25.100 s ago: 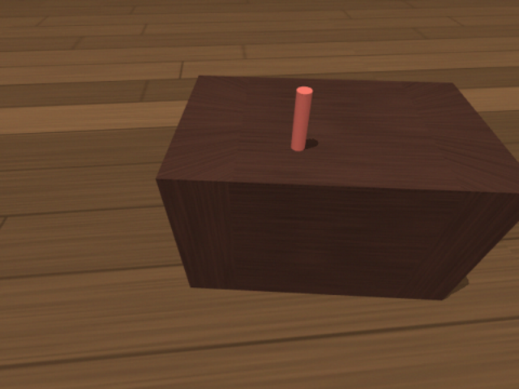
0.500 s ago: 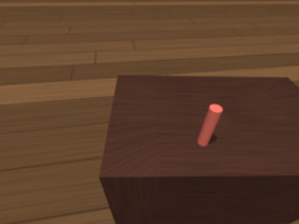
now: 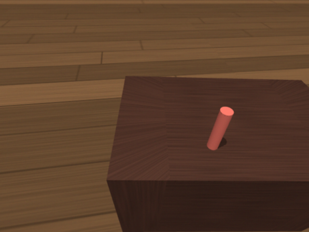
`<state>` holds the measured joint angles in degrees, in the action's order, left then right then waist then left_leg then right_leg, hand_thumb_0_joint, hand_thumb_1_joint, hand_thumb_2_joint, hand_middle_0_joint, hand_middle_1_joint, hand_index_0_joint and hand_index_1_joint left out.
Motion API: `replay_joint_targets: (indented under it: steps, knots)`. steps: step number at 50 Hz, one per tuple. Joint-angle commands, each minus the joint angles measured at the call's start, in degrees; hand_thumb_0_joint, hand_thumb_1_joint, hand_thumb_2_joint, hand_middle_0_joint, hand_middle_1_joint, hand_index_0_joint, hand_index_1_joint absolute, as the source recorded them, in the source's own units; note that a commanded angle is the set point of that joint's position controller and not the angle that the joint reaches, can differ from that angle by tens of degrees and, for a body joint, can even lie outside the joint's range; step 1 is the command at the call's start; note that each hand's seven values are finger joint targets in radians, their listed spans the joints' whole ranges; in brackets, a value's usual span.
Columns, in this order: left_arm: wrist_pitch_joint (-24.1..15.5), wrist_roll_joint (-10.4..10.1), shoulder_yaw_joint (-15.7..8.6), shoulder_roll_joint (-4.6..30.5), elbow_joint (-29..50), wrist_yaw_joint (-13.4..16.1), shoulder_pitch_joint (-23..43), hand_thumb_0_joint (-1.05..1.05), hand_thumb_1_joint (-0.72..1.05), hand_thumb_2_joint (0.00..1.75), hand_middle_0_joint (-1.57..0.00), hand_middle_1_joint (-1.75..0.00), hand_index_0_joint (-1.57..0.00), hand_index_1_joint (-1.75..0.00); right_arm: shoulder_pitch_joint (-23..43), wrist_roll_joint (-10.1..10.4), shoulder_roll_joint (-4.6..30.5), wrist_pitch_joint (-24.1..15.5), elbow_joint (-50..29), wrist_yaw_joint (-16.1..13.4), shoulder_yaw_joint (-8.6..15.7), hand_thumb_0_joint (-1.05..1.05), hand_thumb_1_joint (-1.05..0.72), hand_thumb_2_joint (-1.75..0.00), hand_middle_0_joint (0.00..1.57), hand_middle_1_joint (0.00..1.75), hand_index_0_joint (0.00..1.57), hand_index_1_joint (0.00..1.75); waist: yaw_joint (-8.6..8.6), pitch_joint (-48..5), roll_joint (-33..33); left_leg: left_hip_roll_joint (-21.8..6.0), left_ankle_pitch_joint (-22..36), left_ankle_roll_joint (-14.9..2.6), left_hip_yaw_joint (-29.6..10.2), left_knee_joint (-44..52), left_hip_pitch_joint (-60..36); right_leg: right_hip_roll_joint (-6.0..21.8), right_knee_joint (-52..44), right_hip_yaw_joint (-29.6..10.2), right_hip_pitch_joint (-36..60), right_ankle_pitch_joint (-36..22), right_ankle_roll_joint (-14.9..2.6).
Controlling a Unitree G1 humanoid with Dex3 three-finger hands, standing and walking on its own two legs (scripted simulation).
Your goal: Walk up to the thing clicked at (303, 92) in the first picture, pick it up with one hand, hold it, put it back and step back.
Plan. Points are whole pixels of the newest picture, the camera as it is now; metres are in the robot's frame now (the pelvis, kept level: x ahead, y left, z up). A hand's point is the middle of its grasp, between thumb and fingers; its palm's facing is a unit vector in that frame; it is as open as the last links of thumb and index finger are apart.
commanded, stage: home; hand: right
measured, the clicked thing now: (218, 130) +0.50 -0.23 -0.03
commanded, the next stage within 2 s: stand in 0.96 s
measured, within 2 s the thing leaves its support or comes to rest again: neither
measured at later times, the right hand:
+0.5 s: hand out of the picture +0.08 -0.25 -0.15, palm faces -0.04 +0.93 -0.36, open 17.2 cm
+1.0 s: hand out of the picture +0.09 -0.26 -0.15, palm faces -0.04 +0.93 -0.36, open 17.3 cm
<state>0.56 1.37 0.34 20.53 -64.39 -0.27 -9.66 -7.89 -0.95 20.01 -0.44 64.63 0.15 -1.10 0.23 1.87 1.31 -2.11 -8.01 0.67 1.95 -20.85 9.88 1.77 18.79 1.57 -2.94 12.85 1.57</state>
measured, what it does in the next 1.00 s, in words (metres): stands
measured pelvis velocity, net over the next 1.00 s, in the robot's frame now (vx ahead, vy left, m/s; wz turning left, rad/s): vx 0.02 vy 0.00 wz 0.01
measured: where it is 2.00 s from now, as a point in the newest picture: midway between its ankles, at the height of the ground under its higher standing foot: outside the picture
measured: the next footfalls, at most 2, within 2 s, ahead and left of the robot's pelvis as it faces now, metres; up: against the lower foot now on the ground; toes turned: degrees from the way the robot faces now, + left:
none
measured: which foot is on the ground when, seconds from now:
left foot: down 0.00-1.00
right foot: down 0.00-1.00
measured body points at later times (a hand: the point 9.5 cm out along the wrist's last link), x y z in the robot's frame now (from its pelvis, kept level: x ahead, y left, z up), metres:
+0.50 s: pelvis +0.01 +0.00 +0.00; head +0.01 +0.01 +0.45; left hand +0.07 +0.30 -0.14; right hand +0.09 -0.30 -0.13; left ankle +0.04 +0.13 -0.75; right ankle -0.03 -0.14 -0.75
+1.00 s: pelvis +0.02 +0.00 +0.00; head +0.02 +0.00 +0.45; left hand +0.08 +0.30 -0.14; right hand +0.09 -0.31 -0.13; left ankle +0.04 +0.13 -0.75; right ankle -0.03 -0.14 -0.75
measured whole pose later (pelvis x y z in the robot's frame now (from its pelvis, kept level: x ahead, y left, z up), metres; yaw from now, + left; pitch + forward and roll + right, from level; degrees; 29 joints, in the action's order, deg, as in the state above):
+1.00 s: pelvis +0.02 +0.00 +0.00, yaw +1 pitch -2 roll +0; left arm 0.5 1.1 0.1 20.0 -63.7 0.0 -8.0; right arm -6.4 -0.8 20.2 -0.4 65.2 0.0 -0.4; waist 0.0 2.4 0.5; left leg -1.5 -8.7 0.8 1.4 -19.9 8.8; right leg 2.3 17.8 2.2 -1.6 13.8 1.6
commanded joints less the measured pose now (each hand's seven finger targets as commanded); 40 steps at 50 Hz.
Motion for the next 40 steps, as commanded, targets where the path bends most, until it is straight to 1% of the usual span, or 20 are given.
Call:
replay_joint_targets:
  steps: [1,5,7,10,13,15,16,18,19,21,23,26,29,30,32,34,35,37,38,40]
  knots:
    - [-1.3,-0.2,-2.5,11.4,3.0,0.6,2.0,0.00,0.90,0.90,-0.20,-0.29,-0.20,-0.30,2.5,0.2,13.2,-1.1,-3.2,-1.1,2.6,0.00,0.50,-0.08,0.06,0.06,0.06,0.06,-0.30,-0.1,-2.3,-5.4,-2.0,-1.93,-6.8,4.4,-1.5,5.2,-4.8,-4.8,-4.8,-0.3,-2.37]
    - [-1.2,-0.2,-2.4,11.2,2.9,0.5,1.7,0.00,0.90,0.90,-0.20,-0.30,-0.20,-0.30,3.1,0.2,13.1,-1.1,-3.1,-1.0,2.6,0.00,0.50,-0.08,0.06,0.06,0.06,0.06,-0.19,0.1,-2.3,-5.5,-2.9,-1.78,-7.4,5.3,-1.3,4.9,-4.2,-4.3,-5.2,-0.1,-2.31]
    - [-1.3,-0.2,-2.5,11.3,3.0,0.6,2.0,0.00,0.90,0.90,-0.20,-0.30,-0.20,-0.30,3.0,0.2,13.1,-1.1,-3.0,-1.0,2.7,0.00,0.52,-0.07,0.06,0.06,0.06,0.06,-0.19,-1.0,-1.4,-5.6,-0.4,-1.99,-7.2,4.4,-2.1,5.3,-4.4,-4.7,-4.4,-1.1,-2.37]
    - [-1.6,-0.4,-2.5,11.5,3.3,0.6,2.2,0.00,0.90,0.90,-0.20,-0.30,-0.20,-0.30,2.9,0.2,12.9,-1.3,-3.1,-1.0,2.7,0.00,0.51,-0.08,0.06,0.06,0.06,0.06,-0.20,-2.7,-1.1,-5.7,6.4,-2.02,-6.6,3.1,-3.6,5.7,-4.2,-4.8,-3.2,-4.9,-2.25]
    - [-1.5,-0.4,-2.5,11.5,3.3,0.8,2.2,0.00,0.90,0.90,-0.20,-0.30,-0.20,-0.30,3.0,0.3,12.9,-1.3,-2.8,-1.1,2.6,0.00,0.51,-0.08,0.06,0.06,0.06,0.06,-0.09,-3.3,-1.6,-5.8,8.7,-2.15,-6.4,2.5,-4.1,5.8,-3.8,-4.5,-2.4,-7.0,-2.18]
    - [-1.4,-0.4,-2.4,11.4,3.1,0.8,2.2,0.00,0.90,0.90,-0.20,-0.30,-0.20,-0.30,3.2,0.3,12.8,-1.3,-2.8,-1.0,2.5,0.00,0.51,-0.08,0.06,0.06,0.06,0.06,-0.24,-2.4,-1.2,-5.7,9.1,-1.92,-6.5,2.9,-3.9,5.7,-3.9,-4.0,-3.0,-7.1,-1.99]
    - [-1.5,-0.4,-2.4,11.3,3.2,0.8,2.1,0.00,0.90,0.90,-0.20,-0.30,-0.20,-0.30,3.2,0.4,13.0,-1.3,-2.8,-1.1,2.6,0.00,0.53,-0.07,0.06,0.06,0.06,0.06,-0.21,-3.0,-1.1,-5.8,9.8,-2.05,-6.4,2.4,-4.8,5.8,-4.0,-4.2,-2.8,-7.8,-1.95]
    - [-1.4,-0.5,-2.5,11.4,3.3,0.9,2.9,0.00,0.90,0.90,-0.20,-0.30,-0.20,-0.30,2.8,0.3,12.7,-1.2,-2.6,-1.1,2.6,0.00,0.51,-0.08,0.06,0.06,0.06,0.06,-0.35,-2.6,-1.1,-5.7,9.5,-1.83,-6.3,2.7,-3.8,5.8,-3.8,-4.1,-2.5,-7.2,-1.93]
    - [-1.3,-0.5,-2.4,11.1,3.2,0.9,2.6,0.00,0.90,0.90,-0.20,-0.29,-0.20,-0.30,2.7,0.2,12.9,-1.2,-2.5,-1.1,2.6,0.00,0.51,-0.08,0.06,0.06,0.06,0.06,-0.26,-2.3,-1.5,-5.6,8.2,-1.73,-6.3,3.0,-3.4,5.8,-4.1,-4.1,-2.5,-6.2,-1.87]
    - [-1.3,-0.5,-2.4,11.2,3.1,0.9,2.3,0.00,0.90,0.90,-0.20,-0.29,-0.20,-0.30,3.4,0.3,12.9,-1.1,-2.6,-1.1,2.6,0.00,0.52,-0.08,0.06,0.06,0.06,0.06,-0.04,-2.4,-1.4,-5.7,8.9,-1.84,-6.5,2.8,-3.9,5.8,-4.2,-3.9,-2.6,-6.4,-1.86]
    - [-1.3,-0.3,-2.5,11.4,3.1,0.8,2.7,0.00,0.90,0.90,-0.20,-0.30,-0.20,-0.30,3.1,0.3,12.7,-1.1,-2.6,-1.1,2.7,0.00,0.51,-0.08,0.06,0.06,0.06,0.06,-0.30,-1.8,-1.2,-5.5,6.5,-1.72,-6.4,3.1,-3.3,5.8,-4.5,-4.0,-2.9,-5.1,-1.96]
    - [-1.3,-0.4,-2.6,11.4,3.2,0.8,2.7,0.00,0.90,0.90,-0.20,-0.30,-0.20,-0.30,3.4,0.3,13.0,-1.1,-2.6,-1.0,2.8,0.00,0.52,-0.08,0.06,0.06,0.06,0.06,-0.28,-1.6,-1.7,-5.4,5.0,-1.69,-6.4,3.5,-3.5,5.9,-4.8,-4.2,-3.1,-4.4,-2.10]
    - [-1.4,-0.4,-2.7,11.3,3.4,0.9,2.9,0.00,0.90,0.90,-0.20,-0.30,-0.20,-0.30,3.1,0.3,12.7,-1.2,-2.6,-1.0,2.8,0.00,0.53,-0.07,0.06,0.06,0.06,0.06,-0.36,-1.7,-1.1,-5.3,6.3,-1.65,-6.6,3.6,-3.1,5.9,-4.5,-3.9,-2.6,-5.1,-2.03]
    - [-1.5,-0.5,-2.7,11.4,3.4,0.9,2.8,0.00,0.90,0.90,-0.20,-0.30,-0.20,-0.30,3.6,0.3,12.9,-1.2,-2.8,-1.0,2.9,0.00,0.52,-0.08,0.06,0.06,0.06,0.06,-0.08,-2.7,-1.4,-5.7,8.5,-1.96,-6.6,2.8,-4.3,6.1,-4.3,-3.9,-2.3,-6.4,-2.09]
    - [-1.6,-0.4,-2.7,11.4,3.6,0.9,3.2,0.00,0.90,0.90,-0.20,-0.30,-0.20,-0.30,3.3,0.3,12.5,-1.2,-2.8,-1.0,2.8,0.00,0.51,-0.08,0.06,0.06,0.06,0.06,-0.35,-2.2,-0.9,-5.6,10.1,-1.76,-6.5,3.0,-3.7,6.0,-4.2,-3.6,-2.4,-7.1,-1.94]
    - [-1.6,-0.5,-2.6,11.2,3.5,0.8,2.9,0.00,0.90,0.90,-0.20,-0.30,-0.20,-0.30,3.7,0.3,12.8,-1.3,-2.7,-1.0,2.9,0.00,0.52,-0.07,0.06,0.06,0.06,0.06,-0.19,-2.6,-1.6,-5.7,9.1,-1.80,-6.4,2.7,-4.5,6.1,-4.3,-3.8,-2.4,-7.0,-1.99]
    - [-1.5,-0.5,-2.8,11.4,3.5,0.9,3.4,0.00,0.90,0.90,-0.20,-0.29,-0.20,-0.30,3.3,0.3,12.6,-1.2,-2.7,-1.0,2.9,0.00,0.53,-0.07,0.06,0.06,0.06,0.06,-0.43,-2.7,-1.7,-5.5,8.7,-1.67,-6.5,2.9,-3.9,6.2,-4.2,-3.9,-1.8,-6.7,-2.10]
    - [-1.6,-0.5,-2.8,11.5,3.7,0.9,3.1,0.00,0.90,0.90,-0.20,-0.29,-0.20,-0.30,3.7,0.3,12.7,-1.3,-2.8,-1.0,3.0,0.00,0.52,-0.07,0.06,0.06,0.06,0.06,-0.05,-3.6,-1.2,-5.9,12.1,-1.95,-6.4,2.1,-4.6,6.3,-4.0,-3.7,-1.3,-9.1,-2.00]
    - [-1.6,-0.6,-2.7,11.2,3.5,0.9,3.1,0.00,0.90,0.90,-0.20,-0.29,-0.20,-0.30,3.3,0.4,12.5,-1.3,-2.6,-1.0,2.9,0.00,0.52,-0.07,0.06,0.06,0.06,0.06,-0.26,-3.3,-1.1,-5.8,12.2,-1.81,-6.4,2.3,-4.5,6.3,-4.2,-3.6,-1.2,-9.3,-1.93]
    - [-1.6,-0.5,-2.7,11.4,3.6,1.0,2.8,0.00,0.90,0.90,-0.20,-0.30,-0.20,-0.30,3.6,0.4,12.6,-1.3,-2.7,-1.1,2.9,0.00,0.52,-0.07,0.06,0.06,0.06,0.06,-0.18,-4.2,-0.7,-5.9,14.4,-1.98,-6.2,1.5,-5.5,6.4,-3.7,-3.3,-0.8,-12.3,-1.80]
